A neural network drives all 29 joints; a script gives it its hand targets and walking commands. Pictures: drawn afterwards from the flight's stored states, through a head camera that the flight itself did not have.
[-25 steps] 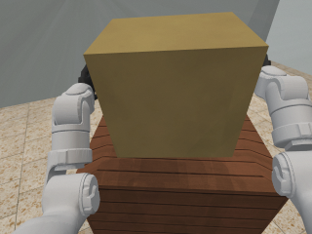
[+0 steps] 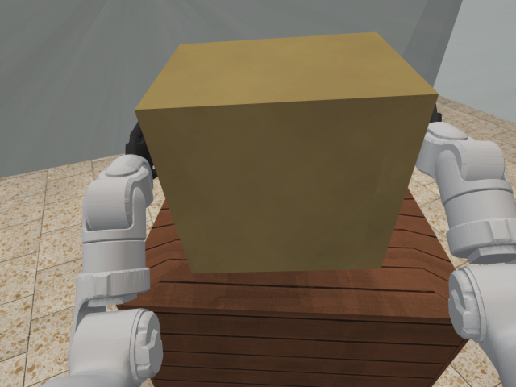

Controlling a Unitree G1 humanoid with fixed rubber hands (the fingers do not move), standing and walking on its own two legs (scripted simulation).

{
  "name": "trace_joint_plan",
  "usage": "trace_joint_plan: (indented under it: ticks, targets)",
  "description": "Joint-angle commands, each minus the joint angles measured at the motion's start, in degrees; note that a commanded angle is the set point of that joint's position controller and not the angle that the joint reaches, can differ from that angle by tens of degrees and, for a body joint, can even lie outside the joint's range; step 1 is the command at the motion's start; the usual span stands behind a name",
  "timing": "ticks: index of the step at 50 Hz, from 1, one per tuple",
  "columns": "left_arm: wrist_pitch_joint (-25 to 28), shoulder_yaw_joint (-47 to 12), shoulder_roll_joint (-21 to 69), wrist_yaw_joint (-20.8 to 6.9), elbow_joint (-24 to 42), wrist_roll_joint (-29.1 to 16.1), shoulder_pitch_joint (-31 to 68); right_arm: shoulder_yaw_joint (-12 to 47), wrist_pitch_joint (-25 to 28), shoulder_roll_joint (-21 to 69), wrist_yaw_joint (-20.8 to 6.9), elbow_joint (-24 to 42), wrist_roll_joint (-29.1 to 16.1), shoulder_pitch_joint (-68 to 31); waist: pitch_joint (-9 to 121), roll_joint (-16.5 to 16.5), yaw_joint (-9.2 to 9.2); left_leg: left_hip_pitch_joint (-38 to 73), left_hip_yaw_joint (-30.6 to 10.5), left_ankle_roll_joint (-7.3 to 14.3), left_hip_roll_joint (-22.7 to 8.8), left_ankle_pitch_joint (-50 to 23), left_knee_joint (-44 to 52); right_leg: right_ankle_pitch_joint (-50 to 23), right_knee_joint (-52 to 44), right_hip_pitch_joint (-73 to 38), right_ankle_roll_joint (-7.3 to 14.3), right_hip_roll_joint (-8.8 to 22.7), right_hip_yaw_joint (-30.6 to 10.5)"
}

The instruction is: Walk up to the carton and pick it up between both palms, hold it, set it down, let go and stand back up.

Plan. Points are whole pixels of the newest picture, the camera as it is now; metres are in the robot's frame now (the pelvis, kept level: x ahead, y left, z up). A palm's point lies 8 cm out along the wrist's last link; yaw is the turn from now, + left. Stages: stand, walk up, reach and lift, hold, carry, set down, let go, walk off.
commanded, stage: hold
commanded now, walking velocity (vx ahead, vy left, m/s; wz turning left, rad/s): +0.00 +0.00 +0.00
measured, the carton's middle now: (280, 157) +0.42 +0.00 +0.22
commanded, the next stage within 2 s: none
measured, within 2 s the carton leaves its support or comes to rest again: neither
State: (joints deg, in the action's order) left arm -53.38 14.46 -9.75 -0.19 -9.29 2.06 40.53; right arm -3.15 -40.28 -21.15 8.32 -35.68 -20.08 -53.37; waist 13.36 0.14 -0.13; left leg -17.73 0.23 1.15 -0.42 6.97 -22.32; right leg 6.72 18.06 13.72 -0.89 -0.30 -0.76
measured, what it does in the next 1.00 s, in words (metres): stands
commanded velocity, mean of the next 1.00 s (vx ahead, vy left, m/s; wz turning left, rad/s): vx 0.00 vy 0.00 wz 0.00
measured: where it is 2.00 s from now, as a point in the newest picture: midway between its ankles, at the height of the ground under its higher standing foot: outside the picture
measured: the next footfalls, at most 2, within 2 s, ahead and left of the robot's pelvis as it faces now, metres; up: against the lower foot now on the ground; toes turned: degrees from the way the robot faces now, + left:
none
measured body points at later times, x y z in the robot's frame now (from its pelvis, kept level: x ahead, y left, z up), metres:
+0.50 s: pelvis +0.00 +0.00 +0.00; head -0.06 +0.01 +0.45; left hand +0.37 +0.21 +0.25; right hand +0.40 -0.20 +0.28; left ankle +0.05 +0.10 -0.75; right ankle +0.03 -0.14 -0.75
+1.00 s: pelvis +0.00 +0.00 +0.00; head -0.07 +0.01 +0.44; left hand +0.37 +0.21 +0.25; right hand +0.40 -0.20 +0.29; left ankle +0.05 +0.10 -0.75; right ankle +0.03 -0.14 -0.75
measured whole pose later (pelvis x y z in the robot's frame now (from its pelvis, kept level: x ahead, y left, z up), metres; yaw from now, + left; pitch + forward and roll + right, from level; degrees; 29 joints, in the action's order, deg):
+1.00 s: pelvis +0.00 +0.00 +0.00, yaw +0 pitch +3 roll -1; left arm -52.7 15.1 -9.9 -1.2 -12.2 3.1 42.6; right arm -3.1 -41.4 -21.0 8.2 -36.5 -18.2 -54.9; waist 14.2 0.1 -0.1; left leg -17.7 0.1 1.1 -0.4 7.0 -21.9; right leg 6.7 17.7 13.7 -0.9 -0.4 -0.8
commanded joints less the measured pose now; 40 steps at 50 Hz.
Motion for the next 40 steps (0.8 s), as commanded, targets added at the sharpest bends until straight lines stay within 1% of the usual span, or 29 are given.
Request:
trace_joint_plan:
  ticks: [1, 3, 4, 5, 8, 10, 12, 13, 15, 16, 18, 20, 21, 23, 24, 25, 27, 28, 31, 32, 34, 35, 37, 38, 40]
  targets:
    - [6.6, -20.1, 24.9, -9.2, 7.4, -11.6, 55.4, 9.5, 2.8, 30.7, -13.9, 19.6, -8.8, -51.1, 19.7, -0.7, -1.01, 7.9, -2.9, -2.0, -0.9, 4.1, 7.9, 1.6, -2.1, -11.2, 2.4, -4.7, -2.1]
    - [6.7, -19.3, 25.0, -9.7, 5.0, -10.7, 55.5, 8.7, 2.6, 30.6, -14.2, 16.7, -8.0, -51.0, 18.3, -1.1, -1.15, 6.0, -3.1, -1.7, -1.3, 6.8, 9.0, 2.6, -1.9, -11.9, 2.5, -4.6, -2.2]
    - [6.7, -18.8, 24.9, -10.0, 4.2, -10.3, 55.2, 8.8, 2.7, 30.8, -14.3, 16.1, -7.8, -51.1, 18.4, -0.7, -0.82, 5.3, -3.1, -1.5, -1.4, 6.7, 9.2, 1.9, -1.7, -12.9, 2.6, -4.6, -2.4]
    - [6.8, -18.3, 24.9, -10.3, 3.4, -9.7, 55.3, 8.7, 2.6, 30.5, -14.4, 15.1, -7.9, -51.4, 18.7, -1.2, -0.73, 5.1, -3.2, -1.5, -1.4, 7.2, 9.4, 2.2, -1.7, -13.1, 2.6, -4.6, -2.5]
    - [7.1, -17.4, 24.9, -10.9, 3.4, -9.4, 55.1, 9.2, 2.7, 30.8, -14.4, 14.9, -8.4, -51.2, 19.9, -1.5, -0.22, 5.9, -3.1, -1.5, -1.4, 4.2, 9.1, -0.3, -1.6, -14.3, 2.7, -4.8, -2.6]
    - [7.1, -17.3, 24.8, -11.1, 4.3, -9.1, 54.4, 10.0, 2.8, 31.0, -14.3, 15.6, -9.3, -50.8, 21.7, -1.4, 0.06, 8.0, -3.0, -1.7, -1.2, 0.1, 8.3, -3.0, -1.6, -15.1, 2.8, -5.1, -2.5]
    - [6.9, -17.2, 24.7, -11.2, 6.1, -8.9, 53.0, 10.7, 2.9, 30.7, -14.0, 17.8, -10.2, -50.1, 23.3, -1.3, 0.09, 10.8, -2.8, -2.0, -0.8, -4.9, 7.0, -5.7, -1.8, -15.3, 2.7, -5.2, -2.5]
    - [6.8, -17.4, 24.5, -11.3, 7.4, -8.9, 52.3, 11.0, 2.7, 30.5, -13.8, 18.3, -10.4, -48.8, 23.7, -1.5, -0.3, 11.8, -2.8, -2.3, -0.6, -7.2, 6.3, -7.7, -1.9, -15.7, 2.8, -5.3, -2.5]
    - [6.5, -17.5, 24.5, -11.5, 9.2, -9.0, 51.4, 11.8, 2.5, 30.2, -13.3, 20.4, -11.3, -47.8, 25.1, -1.4, -0.4, 13.6, -2.6, -2.6, -0.2, -10.5, 5.4, -9.5, -2.0, -16.3, 2.8, -5.4, -2.6]
    - [6.5, -17.5, 24.3, -11.6, 10.2, -9.1, 51.5, 12.0, 2.6, 30.2, -13.1, 21.6, -11.7, -47.7, 25.7, -1.2, -0.38, 14.5, -2.5, -2.8, 0.1, -12.0, 4.8, -10.0, -2.1, -16.2, 2.7, -5.4, -2.6]
    - [6.4, -18.7, 24.7, -11.5, 13.1, -9.9, 52.1, 12.6, 2.6, 30.1, -12.7, 24.3, -12.6, -47.4, 27.9, -1.9, -0.72, 16.1, -2.6, -3.2, 0.2, -14.6, 4.0, -11.8, -1.8, -16.6, 2.6, -5.5, -2.5]
    - [6.4, -18.9, 24.9, -11.3, 14.1, -10.5, 51.8, 13.0, 2.5, 30.1, -12.5, 25.6, -13.2, -47.5, 27.9, -1.9, -0.44, 16.6, -2.5, -3.5, 0.2, -15.8, 3.4, -12.1, -1.8, -16.0, 2.5, -5.7, -2.6]
    - [6.3, -19.4, 25.0, -11.1, 14.7, -10.8, 51.9, 12.9, 2.5, 29.8, -12.5, 26.2, -13.3, -47.7, 28.5, -2.2, -0.72, 17.0, -2.6, -3.7, 0.1, -16.4, 3.3, -12.6, -1.8, -16.1, 2.6, -5.8, -2.4]
    - [6.4, -19.8, 24.8, -10.7, 15.8, -11.1, 52.7, 13.2, 2.6, 30.5, -12.4, 27.5, -13.4, -48.2, 29.3, -2.1, -0.48, 17.1, -2.5, -3.6, 0.5, -15.7, 3.1, -11.9, -1.8, -15.6, 2.4, -5.7, -2.2]
    - [6.4, -20.3, 25.1, -10.5, 15.7, -11.5, 52.6, 13.0, 2.6, 30.2, -12.4, 27.8, -13.2, -48.3, 28.7, -2.1, -0.81, 16.8, -2.6, -3.7, 0.3, -15.6, 3.1, -11.9, -1.7, -15.3, 2.4, -5.8, -2.2]
    - [6.6, -21.0, 25.3, -10.3, 17.4, -12.3, 54.1, 12.9, 2.6, 30.6, -12.4, 28.2, -13.2, -48.3, 29.8, -2.6, -1.25, 17.1, -2.6, -3.9, 0.3, -15.6, 3.0, -12.0, -1.6, -15.3, 2.4, -5.8, -2.0]
    - [6.7, -22.1, 25.9, -9.9, 17.4, -13.1, 54.9, 12.4, 2.7, 30.2, -12.5, 28.0, -12.9, -48.7, 29.2, -3.4, -1.84, 16.7, -2.8, -4.3, 0.1, -14.0, 3.0, -10.9, -1.6, -14.3, 2.6, -5.8, -2.0]
    - [6.7, -22.3, 25.8, -9.7, 17.7, -13.3, 54.7, 12.5, 2.8, 30.5, -12.6, 28.3, -12.8, -48.7, 29.1, -3.0, -1.79, 16.5, -2.8, -4.2, 0.2, -13.6, 3.1, -10.7, -1.6, -14.2, 2.4, -5.8, -2.0]
    - [6.6, -22.2, 25.7, -9.5, 15.5, -13.5, 54.7, 11.5, 2.6, 30.3, -12.7, 26.3, -11.8, -48.7, 26.8, -2.9, -2.03, 15.1, -2.8, -4.0, 0.0, -10.3, 3.7, -8.5, -2.0, -13.0, 2.6, -5.5, -2.2]
    - [6.5, -22.0, 26.0, -9.6, 14.3, -13.0, 54.6, 11.2, 2.6, 30.2, -12.8, 25.0, -11.6, -48.6, 25.5, -3.1, -2.0, 14.0, -2.9, -4.1, -0.1, -8.9, 4.3, -7.6, -1.9, -13.1, 2.7, -5.5, -2.1]
    - [6.4, -21.1, 25.7, -9.9, 12.1, -12.2, 54.1, 11.1, 2.4, 30.4, -13.0, 23.6, -10.9, -49.1, 23.8, -1.9, -1.53, 12.9, -2.9, -3.6, -0.2, -6.9, 4.9, -6.2, -2.1, -12.9, 2.7, -5.3, -2.2]
    - [6.4, -20.9, 25.6, -10.0, 11.8, -11.8, 54.7, 10.7, 2.4, 30.2, -13.1, 22.7, -10.7, -49.1, 23.4, -2.4, -1.66, 12.1, -3.0, -3.5, -0.4, -5.4, 5.5, -5.4, -2.0, -13.4, 2.7, -5.2, -2.2]
    - [6.3, -20.3, 25.4, -10.4, 9.7, -11.1, 54.2, 10.5, 2.2, 30.0, -13.2, 21.3, -10.1, -49.2, 21.8, -2.2, -1.52, 10.7, -3.1, -3.2, -0.5, -3.5, 6.2, -4.4, -2.0, -13.5, 2.8, -5.1, -2.3]
    - [6.4, -20.2, 25.3, -10.6, 9.6, -11.3, 54.4, 10.6, 2.3, 30.5, -13.3, 21.5, -10.2, -49.5, 22.5, -1.8, -1.5, 10.6, -2.9, -2.9, -0.3, -3.6, 6.1, -4.4, -2.0, -13.8, 2.7, -5.0, -2.4]
    - [6.5, -20.1, 25.4, -10.8, 9.2, -10.8, 54.5, 10.5, 2.3, 30.4, -13.3, 20.8, -10.0, -49.5, 22.6, -2.1, -1.43, 10.6, -3.0, -2.9, -0.5, -3.3, 6.4, -4.6, -1.9, -14.0, 2.8, -5.0, -2.4]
